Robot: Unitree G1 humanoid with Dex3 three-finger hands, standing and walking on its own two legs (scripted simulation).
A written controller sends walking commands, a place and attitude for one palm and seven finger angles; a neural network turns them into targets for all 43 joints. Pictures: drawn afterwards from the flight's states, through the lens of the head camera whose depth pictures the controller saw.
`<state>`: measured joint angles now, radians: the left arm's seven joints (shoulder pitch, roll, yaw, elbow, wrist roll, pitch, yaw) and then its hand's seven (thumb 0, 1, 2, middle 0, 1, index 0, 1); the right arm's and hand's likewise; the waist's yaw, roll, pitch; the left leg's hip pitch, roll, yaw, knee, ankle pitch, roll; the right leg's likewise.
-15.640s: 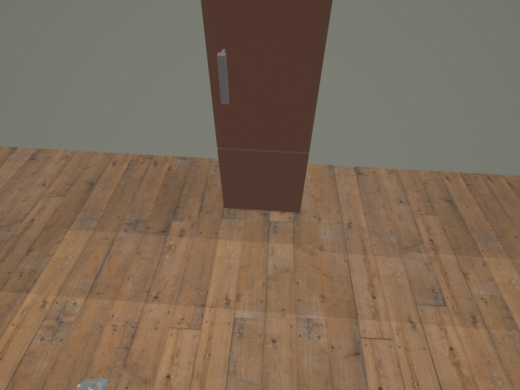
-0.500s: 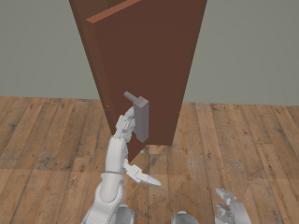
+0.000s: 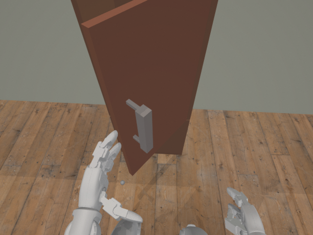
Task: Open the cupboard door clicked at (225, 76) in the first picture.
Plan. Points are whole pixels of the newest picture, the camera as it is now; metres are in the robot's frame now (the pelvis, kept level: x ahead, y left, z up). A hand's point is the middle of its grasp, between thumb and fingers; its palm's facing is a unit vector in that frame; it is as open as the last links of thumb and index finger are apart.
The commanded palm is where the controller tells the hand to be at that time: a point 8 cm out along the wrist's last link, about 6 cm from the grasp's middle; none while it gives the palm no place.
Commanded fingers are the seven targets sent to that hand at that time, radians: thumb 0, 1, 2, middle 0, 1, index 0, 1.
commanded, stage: slide the hand sideways off the handle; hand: left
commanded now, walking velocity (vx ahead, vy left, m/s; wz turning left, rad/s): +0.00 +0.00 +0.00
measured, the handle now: (139, 127) +0.37 +0.07 +0.06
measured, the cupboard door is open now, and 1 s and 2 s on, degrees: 52 52 52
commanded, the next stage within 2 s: draw the hand back to the body in 0.24 s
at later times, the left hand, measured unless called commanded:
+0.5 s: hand (102, 187) +0.21 +0.13 +0.08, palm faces -0.04 -1.00 -0.06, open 16.3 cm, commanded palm +0.19 +0.19 +0.09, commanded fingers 0.00 -0.50 0.30 -0.15 -0.30 -0.15 -0.30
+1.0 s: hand (49, 179) +0.20 +0.20 +0.15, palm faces +0.14 -0.95 -0.27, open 15.3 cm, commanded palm +0.17 +0.25 +0.17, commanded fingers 0.00 -0.01 0.51 -0.17 -0.30 -0.17 -0.30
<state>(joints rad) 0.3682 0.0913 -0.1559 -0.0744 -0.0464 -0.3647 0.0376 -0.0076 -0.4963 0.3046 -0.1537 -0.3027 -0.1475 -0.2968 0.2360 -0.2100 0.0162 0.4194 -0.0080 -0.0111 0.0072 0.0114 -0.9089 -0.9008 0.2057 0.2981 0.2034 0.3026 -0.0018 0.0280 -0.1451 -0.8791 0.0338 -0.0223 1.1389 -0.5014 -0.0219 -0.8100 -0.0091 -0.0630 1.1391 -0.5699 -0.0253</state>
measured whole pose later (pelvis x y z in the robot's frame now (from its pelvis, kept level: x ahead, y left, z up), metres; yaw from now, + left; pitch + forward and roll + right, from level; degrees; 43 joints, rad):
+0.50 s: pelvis +0.00 -0.01 +0.00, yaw +0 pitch +14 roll -1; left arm 0.49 0.17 -0.02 -0.24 -0.15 -0.35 -0.11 -0.01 -0.50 0.30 -0.15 -0.30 -0.15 -0.30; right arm 0.26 -0.21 0.01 0.43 0.01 -0.04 -0.04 0.01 -0.91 -0.90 0.21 0.30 0.20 0.30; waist 0.00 0.04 -0.16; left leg -0.89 0.04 -0.04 1.17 -0.52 -0.03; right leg -0.81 0.00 -0.08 1.16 -0.59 -0.03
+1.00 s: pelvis +0.02 +0.02 +0.04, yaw +0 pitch +6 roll -2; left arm 0.61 0.29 0.09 -0.45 -0.08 -0.07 0.04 -0.01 -0.31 0.38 -0.16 -0.30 -0.15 -0.30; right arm 0.29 -0.21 0.05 0.43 0.03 -0.05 -0.11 0.01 -0.91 -0.90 0.21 0.30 0.20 0.30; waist 0.02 0.05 -0.14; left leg -0.57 0.04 -0.01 0.90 -0.43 0.00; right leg -0.48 0.00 -0.06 0.84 -0.47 0.00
